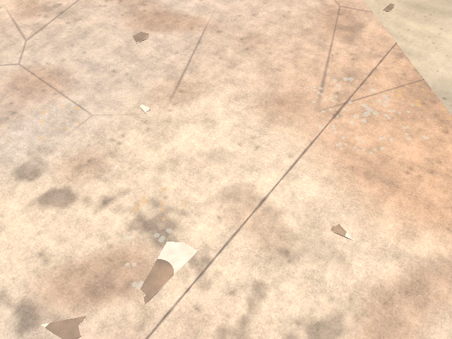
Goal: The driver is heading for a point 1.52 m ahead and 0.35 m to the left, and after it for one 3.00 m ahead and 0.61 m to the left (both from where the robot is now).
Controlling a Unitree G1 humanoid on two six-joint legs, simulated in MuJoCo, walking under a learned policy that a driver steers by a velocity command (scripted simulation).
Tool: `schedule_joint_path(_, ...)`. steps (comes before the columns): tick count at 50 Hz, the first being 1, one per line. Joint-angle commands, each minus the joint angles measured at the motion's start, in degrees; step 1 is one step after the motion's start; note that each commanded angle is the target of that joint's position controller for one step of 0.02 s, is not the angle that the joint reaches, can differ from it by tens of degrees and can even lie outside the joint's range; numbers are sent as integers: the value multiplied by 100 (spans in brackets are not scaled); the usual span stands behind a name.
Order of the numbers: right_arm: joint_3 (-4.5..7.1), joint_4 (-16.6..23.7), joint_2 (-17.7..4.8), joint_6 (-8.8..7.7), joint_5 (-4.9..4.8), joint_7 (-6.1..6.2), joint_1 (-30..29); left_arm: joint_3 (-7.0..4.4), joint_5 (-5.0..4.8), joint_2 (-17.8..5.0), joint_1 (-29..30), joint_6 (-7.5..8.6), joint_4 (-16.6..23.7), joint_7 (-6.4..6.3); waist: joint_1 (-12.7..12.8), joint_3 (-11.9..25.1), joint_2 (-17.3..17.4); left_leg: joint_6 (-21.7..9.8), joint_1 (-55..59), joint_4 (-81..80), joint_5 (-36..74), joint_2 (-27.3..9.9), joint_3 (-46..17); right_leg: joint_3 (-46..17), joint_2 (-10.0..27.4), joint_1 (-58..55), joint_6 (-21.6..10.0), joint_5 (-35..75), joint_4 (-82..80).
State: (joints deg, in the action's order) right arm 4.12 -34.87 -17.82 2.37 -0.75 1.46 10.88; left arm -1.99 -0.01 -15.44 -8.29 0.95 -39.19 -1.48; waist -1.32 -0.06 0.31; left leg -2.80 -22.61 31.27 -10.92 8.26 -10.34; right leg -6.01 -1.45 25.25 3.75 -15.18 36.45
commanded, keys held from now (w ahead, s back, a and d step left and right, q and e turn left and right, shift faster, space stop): q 0.64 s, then no key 0.36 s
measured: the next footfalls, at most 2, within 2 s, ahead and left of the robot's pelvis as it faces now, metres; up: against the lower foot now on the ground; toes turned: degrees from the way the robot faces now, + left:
right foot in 0.02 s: +0.09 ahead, -0.13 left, +0.00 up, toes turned +6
left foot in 0.44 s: +0.01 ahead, +0.13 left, +0.00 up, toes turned +22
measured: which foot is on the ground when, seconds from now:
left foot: down 0.00-0.02, up 0.04-0.42, down 0.44-1.00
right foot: up 0.00-0.00, down 0.02-0.44, up 0.46-0.88, down 0.90-1.00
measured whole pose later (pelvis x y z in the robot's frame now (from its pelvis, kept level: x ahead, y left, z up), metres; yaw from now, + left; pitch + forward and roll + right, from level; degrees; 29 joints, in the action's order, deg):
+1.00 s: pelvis +0.00 +0.00 +0.01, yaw +29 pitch +0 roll +0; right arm 2.2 -36.8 -14.9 1.6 0.9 0.8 9.5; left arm -2.6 1.2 -13.4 -9.6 0.9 -40.4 -0.1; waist -0.6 -1.1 2.6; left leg 0.2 -17.3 30.9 -15.5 3.6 -7.4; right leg -0.9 -0.8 13.5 -0.4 -15.6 28.8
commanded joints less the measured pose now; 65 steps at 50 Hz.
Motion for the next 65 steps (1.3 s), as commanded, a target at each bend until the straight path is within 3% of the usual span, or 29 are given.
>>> schedule_joint_path(1, 158, 430, -580, -12, -70, 20, -79, -309, 15, -806, -296, 208, 337, 28, 231, 792, 720, -513, 525, -93, 391, -1097, -1511, -196, 473, -1247, -348, 862, -1544)
schedule_joint_path(2, 74, 477, -260, -18, -17, 0, 172, -399, 146, -1262, -53, 164, 462, -24, -84, 744, -640, -150, -276, 1066, -1356, -462, -588, -1323, 1745, -1747, -930, 1946, -1698)
schedule_joint_path(3, 167, 611, -597, -83, -8, -20, 91, -439, 325, -1270, -151, 127, 382, 0, -58, 542, -1938, 174, -1208, 2276, -2666, -1, 308, -2435, 2486, -1632, -1868, 3035, -1877)
schedule_joint_path(4, 305, 448, -1015, -107, 41, -36, 291, -364, 264, -947, -69, 136, 490, -8, -13, 616, -1319, 416, -1288, 3305, -2465, -361, 214, -2215, 2507, -1708, -2032, 3178, -1749)
schedule_joint_path(5, 356, 291, -1056, -67, -18, -39, 302, -305, 191, -692, 64, 117, 529, -39, -11, 579, -841, 553, -1348, 3707, -2103, -444, 273, -1537, 2115, -1755, -1775, 3050, -1574)
schedule_joint_path(6, 336, 196, -889, 12, -37, -10, 337, -281, 111, -614, 170, 80, 562, -61, -39, 524, -627, 668, -1445, 3947, -1845, -506, 339, -1082, 1785, -1828, -1532, 2806, -1486)
schedule_joint_path(7, 299, 219, -754, 69, -44, -11, 275, -268, 44, -607, 188, 55, 565, -85, 30, 430, -636, 757, -1599, 4128, -1618, -545, 376, -849, 1721, -1861, -1504, 2879, -1478)
schedule_joint_path(9, 212, 322, -477, 101, -97, -48, 62, -277, 91, -656, 95, -17, 530, -133, 137, 362, -793, 855, -1559, 3814, -1306, -607, 687, -320, 1477, -1887, -1499, 2869, -1582)
schedule_joint_path(13, 111, 542, -250, 83, -68, -110, -340, -379, 103, -860, -56, -121, 451, -172, 369, 559, -1098, 893, -1131, 2550, -1296, -874, 962, 20, 1650, -2211, -1637, 2786, -1587)
schedule_joint_path(18, 166, 580, -391, 129, -52, -236, -224, -492, -21, -1101, 38, -116, 365, -60, 332, 603, -1242, 592, -114, 1159, -1110, -927, 1309, 236, 1920, -1922, -1610, 2518, -1518)
schedule_joint_path(21, 256, 389, -419, 133, -37, -275, 309, -487, -172, -1000, 53, -93, 232, -39, 23, 578, -1001, 136, 975, -492, -22, -685, 1490, 640, 1708, -1473, -1108, 1812, -863)
schedule_joint_path(22, 352, 375, -690, 107, -22, -226, 479, -445, -99, -777, -242, -82, 111, -13, 46, 569, -239, -114, 1750, -903, 985, -1006, 816, 1090, 1381, -726, -643, 852, -58)
schedule_joint_path(23, 495, 552, -1431, 63, 32, -117, 548, -302, 240, -386, -237, -82, 366, 28, 231, 555, 1792, -906, 2545, -870, 3254, -2651, -1388, 1508, 566, 1015, -13, -2126, 1789)
schedule_joint_path(24, 443, 605, -1345, -74, 247, -167, 613, -377, 171, -643, 407, -60, 538, -47, -274, 795, 1533, -1745, 1918, -1087, 2955, -3067, -1929, 529, 231, 1351, 55, -2453, 2802)
schedule_joint_path(25, 371, 576, -1148, -177, 264, -175, 399, -426, 33, -796, 534, -79, 518, -74, -190, 598, 1049, -1575, 1741, -1166, 2320, -2738, -1455, 315, 344, 1413, 7, -2019, 3199)
schedule_joint_path(27, 266, 596, -794, -210, 53, -102, -117, -466, 59, -790, 404, -119, 363, -134, 43, 416, 693, -1030, 1599, -1132, 1610, -2190, -954, 202, 431, 1489, -10, -1182, 3053)
schedule_joint_path(28, 229, 612, -761, -185, 6, -67, -269, -480, 94, -788, 345, -127, 366, -144, 127, 417, 739, -992, 1425, -1125, 1809, -2069, -836, 221, 372, 1327, 37, -914, 3099)
schedule_joint_path(30, 184, 613, -693, -156, 62, -9, -254, -468, 51, -705, 211, -100, 327, -108, 189, 598, 787, -1015, 1380, -1111, 1971, -1933, -761, 258, 225, 1089, 86, -597, 3122)
schedule_joint_path(35, 182, 541, -718, -128, 71, 63, -131, -356, 6, -516, 309, -95, 317, -67, 51, 633, 794, -1005, 1545, -1076, 1344, -1856, -897, 249, 197, 757, 130, -401, 1718)
schedule_joint_path(41, 130, 408, -716, -78, 94, -38, -179, -316, -62, -530, 297, -38, 355, 41, -82, 450, 891, -1084, 1130, -938, 1163, -1891, -1303, 359, 174, -277, -7, -770, 465)
schedule_joint_path(44, 24, 336, -484, -69, 1, -53, -368, -273, -17, -365, -73, 47, 252, 129, 252, 455, 732, -765, 898, -687, 1152, -1602, -1259, 420, 155, -1300, -203, 480, -1374)
schedule_joint_path(45, -13, 279, -355, -108, 43, -54, -167, -288, 93, -538, -112, 78, 284, 130, 191, 515, 433, -446, 609, -539, 620, -1388, -1104, 69, 544, -1821, -347, 1234, -1572)
schedule_joint_path(46, -52, 255, -205, -163, 169, -64, 134, -346, 192, -947, -97, 79, 379, 99, -94, 632, -569, -92, 290, 177, -462, -835, -489, -688, 1397, -2111, -721, 2408, -1565)
schedule_joint_path(47, -19, 279, -253, -181, 149, -53, 86, -288, 216, -805, 202, 85, 288, 119, -287, 417, -1409, 207, 426, 130, -1254, -563, 148, -1150, 1755, -1289, -1419, 2090, -1733)
schedule_joint_path(48, 27, 185, -454, -179, 205, -33, 51, -188, 165, -449, 531, 111, 423, 136, -232, 312, -1153, 370, 754, 93, -1060, -717, 227, -980, 1574, -1084, -1462, 1581, -1829)
schedule_joint_path(51, 23, 198, -298, -107, 226, -44, -320, -214, 69, -567, 255, 144, 316, 114, 27, 236, -913, 384, 886, -320, -51, -781, 195, -548, 1010, -1195, -916, 484, -1701)
schedule_joint_path(54, 22, 93, -245, -127, 153, -93, -172, -158, 110, -480, 121, 125, 339, 90, 73, 30, -482, 194, 840, -419, 25, -812, 144, -185, 706, -1040, -696, -156, -1592)
schedule_joint_path(59, 14, -30, -149, -225, 165, -79, -112, -127, 77, -411, -48, 102, 355, 72, 170, 124, 61, 176, 798, -534, 324, -900, 1, 33, 526, -1218, -675, 136, -1265)
schedule_joint_path(65, 9, -96, -121, -257, 158, -35, -13, -92, 73, -298, -122, 97, 328, 113, 162, 167, 149, 154, 875, -524, 395, -948, -63, 149, 417, -1208, -634, 286, -1157)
